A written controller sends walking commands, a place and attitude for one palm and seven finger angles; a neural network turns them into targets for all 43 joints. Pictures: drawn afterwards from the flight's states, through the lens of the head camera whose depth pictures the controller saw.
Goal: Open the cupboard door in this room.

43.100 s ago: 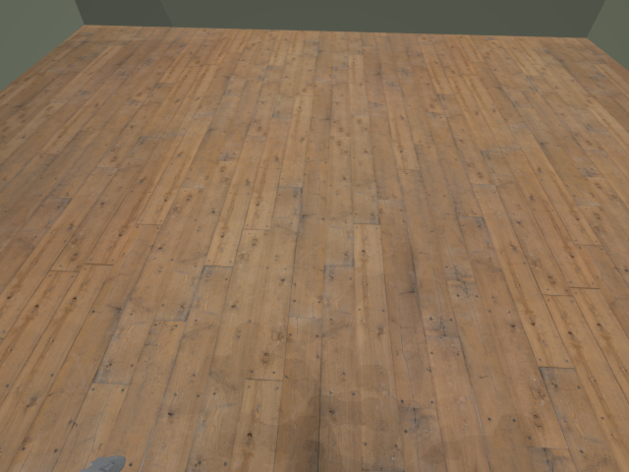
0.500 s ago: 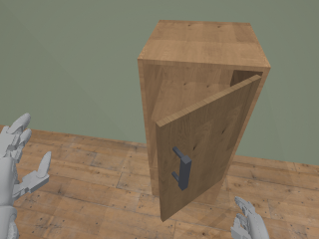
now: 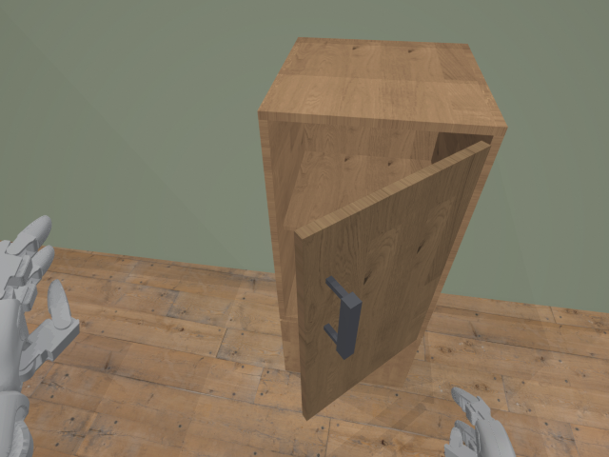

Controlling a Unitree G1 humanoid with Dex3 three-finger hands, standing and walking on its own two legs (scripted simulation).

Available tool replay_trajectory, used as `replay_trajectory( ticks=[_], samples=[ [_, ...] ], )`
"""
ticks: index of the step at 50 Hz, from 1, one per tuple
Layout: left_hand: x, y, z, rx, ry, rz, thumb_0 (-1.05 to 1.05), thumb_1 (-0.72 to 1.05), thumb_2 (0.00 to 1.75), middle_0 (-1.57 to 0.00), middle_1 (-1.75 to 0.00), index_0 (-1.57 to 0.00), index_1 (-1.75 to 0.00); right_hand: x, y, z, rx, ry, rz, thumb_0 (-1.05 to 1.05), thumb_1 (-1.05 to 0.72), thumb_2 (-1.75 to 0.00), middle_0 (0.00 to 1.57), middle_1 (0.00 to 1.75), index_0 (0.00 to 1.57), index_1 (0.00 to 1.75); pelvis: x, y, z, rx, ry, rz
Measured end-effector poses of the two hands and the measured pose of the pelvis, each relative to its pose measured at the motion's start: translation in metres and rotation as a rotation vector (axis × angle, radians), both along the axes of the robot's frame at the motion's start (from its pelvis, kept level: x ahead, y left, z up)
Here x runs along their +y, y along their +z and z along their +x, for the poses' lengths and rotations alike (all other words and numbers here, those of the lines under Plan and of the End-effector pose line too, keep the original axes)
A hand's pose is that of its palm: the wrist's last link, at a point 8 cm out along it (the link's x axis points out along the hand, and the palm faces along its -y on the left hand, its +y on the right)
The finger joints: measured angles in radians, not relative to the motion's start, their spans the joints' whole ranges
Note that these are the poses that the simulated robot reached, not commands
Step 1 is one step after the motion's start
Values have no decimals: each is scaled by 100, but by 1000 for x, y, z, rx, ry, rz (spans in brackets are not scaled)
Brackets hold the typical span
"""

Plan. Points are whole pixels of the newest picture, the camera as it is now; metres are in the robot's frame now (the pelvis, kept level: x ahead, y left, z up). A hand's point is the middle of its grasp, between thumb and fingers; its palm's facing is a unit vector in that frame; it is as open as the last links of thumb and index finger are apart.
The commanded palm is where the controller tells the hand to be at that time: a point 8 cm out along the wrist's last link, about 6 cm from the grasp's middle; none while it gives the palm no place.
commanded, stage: step back with the hand held close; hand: left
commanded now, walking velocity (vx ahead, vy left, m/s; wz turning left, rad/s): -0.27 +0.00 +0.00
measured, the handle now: (339, 318) +0.32 +0.00 +0.00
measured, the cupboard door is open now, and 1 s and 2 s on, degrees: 44 44 44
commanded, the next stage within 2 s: stop stepping back and stand still in 1.50 s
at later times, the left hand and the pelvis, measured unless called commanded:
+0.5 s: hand (51, 356) +0.16 +0.27 +0.15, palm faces +0.37 -0.78 -0.50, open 7.4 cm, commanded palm +0.10 +0.31 +0.17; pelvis -0.05 +0.01 -0.01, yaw -1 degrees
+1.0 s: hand out of the picture +0.10 +0.28 +0.15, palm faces +0.47 -0.73 -0.49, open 7.4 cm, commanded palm +0.03 +0.32 +0.17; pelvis -0.10 +0.02 -0.03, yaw +1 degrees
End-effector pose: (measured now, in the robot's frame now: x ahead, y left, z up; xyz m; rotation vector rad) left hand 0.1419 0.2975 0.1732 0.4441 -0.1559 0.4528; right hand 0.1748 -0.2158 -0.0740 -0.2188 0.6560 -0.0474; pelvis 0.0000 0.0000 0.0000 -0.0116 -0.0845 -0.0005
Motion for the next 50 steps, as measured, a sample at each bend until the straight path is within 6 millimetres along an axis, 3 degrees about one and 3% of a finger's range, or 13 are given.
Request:
replay_trajectory(
  ticks=[8,16,22,34,43,50],
  samples=[
    [4,-1,5,15,-17,52,1,89,90,-21,-30,-21,-30,-9,2,-9,18,-34,-15,1,-90,-90,20,30,21,30,0,1,-8,55,-6,-7],
    [-1,-3,3,66,-99,105,1,89,90,-21,-30,-21,-30,-26,1,-33,58,-125,-52,1,-91,-90,20,30,20,30,6,-1,-22,91,-20,2],
    [7,-3,-14,55,-96,130,1,89,90,-21,-30,-21,-30,-26,1,-54,68,-154,-67,1,-91,-90,20,30,20,30,11,-4,-38,92,-23,3],
    [18,-3,-58,-26,-56,164,1,89,90,-21,-30,-21,-30,-5,-7,-91,46,-111,-67,1,-91,-90,20,30,20,30,20,-15,-75,80,-16,-1],
    [22,-2,-72,-101,-58,183,1,89,90,-21,-30,-21,-30,1,-15,-115,57,-96,-80,1,-90,-90,20,30,21,30,23,-23,-92,68,0,-2],
    [21,-1,-85,-121,-45,212,1,89,90,-21,-30,-21,-30,-2,-22,-121,70,-76,-75,1,-90,-90,20,30,21,30,16,-28,-103,70,20,-6]
  ],
)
